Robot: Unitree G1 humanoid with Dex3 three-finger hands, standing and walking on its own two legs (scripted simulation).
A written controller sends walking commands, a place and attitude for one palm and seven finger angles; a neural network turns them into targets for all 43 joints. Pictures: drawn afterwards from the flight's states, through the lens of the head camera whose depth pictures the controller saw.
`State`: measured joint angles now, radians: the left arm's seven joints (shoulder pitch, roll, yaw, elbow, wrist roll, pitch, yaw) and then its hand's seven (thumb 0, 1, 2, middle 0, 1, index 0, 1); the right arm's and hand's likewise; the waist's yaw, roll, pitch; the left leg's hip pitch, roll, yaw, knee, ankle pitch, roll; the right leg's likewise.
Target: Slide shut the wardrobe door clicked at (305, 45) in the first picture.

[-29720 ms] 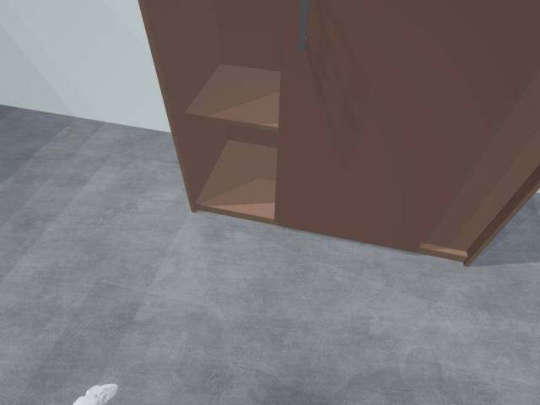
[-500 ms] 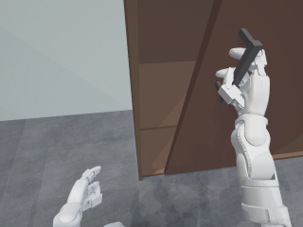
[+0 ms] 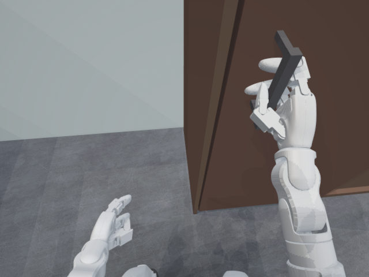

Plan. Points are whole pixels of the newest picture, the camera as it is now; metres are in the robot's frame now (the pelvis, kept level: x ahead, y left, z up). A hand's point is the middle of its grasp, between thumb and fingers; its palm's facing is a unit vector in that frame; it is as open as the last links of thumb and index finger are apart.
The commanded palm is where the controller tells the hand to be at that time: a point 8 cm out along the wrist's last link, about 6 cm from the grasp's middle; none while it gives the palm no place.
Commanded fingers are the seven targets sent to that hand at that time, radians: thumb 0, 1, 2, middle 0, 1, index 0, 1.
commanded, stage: step sideways, sliding the door along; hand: right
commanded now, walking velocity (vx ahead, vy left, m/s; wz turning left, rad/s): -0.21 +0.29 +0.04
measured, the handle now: (269, 86) +0.39 -0.17 +0.19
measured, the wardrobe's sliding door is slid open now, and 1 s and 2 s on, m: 0.00 0.00 0.00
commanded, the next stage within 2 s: stop walking and hold the door there in 0.26 s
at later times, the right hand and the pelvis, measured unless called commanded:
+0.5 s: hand (253, 109) +0.35 -0.14 +0.18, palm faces +0.37 +0.91 -0.20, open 6.1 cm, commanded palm +0.30 -0.17 +0.17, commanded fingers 0.00 -0.90 -0.90 0.45 1.40 0.45 1.40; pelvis +0.00 +0.09 -0.01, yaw +0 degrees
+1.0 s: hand (254, 109) +0.34 -0.13 +0.19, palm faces +0.37 +0.91 -0.18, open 5.7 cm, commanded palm +0.30 -0.17 +0.17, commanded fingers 0.00 -0.90 -0.90 0.45 1.40 0.45 1.40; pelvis -0.01 +0.10 +0.01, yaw +7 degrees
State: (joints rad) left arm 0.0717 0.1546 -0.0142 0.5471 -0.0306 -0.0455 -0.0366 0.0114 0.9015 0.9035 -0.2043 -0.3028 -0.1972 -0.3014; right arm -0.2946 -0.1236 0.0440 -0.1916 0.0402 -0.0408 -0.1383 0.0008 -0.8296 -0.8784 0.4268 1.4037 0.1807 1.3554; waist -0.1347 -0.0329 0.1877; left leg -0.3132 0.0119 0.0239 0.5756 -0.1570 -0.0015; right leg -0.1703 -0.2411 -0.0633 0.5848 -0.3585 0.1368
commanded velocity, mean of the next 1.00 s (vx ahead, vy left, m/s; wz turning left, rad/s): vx -0.04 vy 0.03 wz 0.02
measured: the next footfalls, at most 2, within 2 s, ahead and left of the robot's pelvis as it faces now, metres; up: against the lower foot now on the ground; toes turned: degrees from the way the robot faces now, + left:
right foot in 0.14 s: -0.02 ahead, -0.13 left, +0.00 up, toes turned -6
left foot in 0.40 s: +0.06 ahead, +0.22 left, +0.00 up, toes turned +7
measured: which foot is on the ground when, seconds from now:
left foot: down 0.00-0.16, up 0.18-0.38, down 0.40-1.00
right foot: down 0.00-0.02, up 0.04-0.12, down 0.14-0.42, up 0.44-0.62, down 0.64-1.00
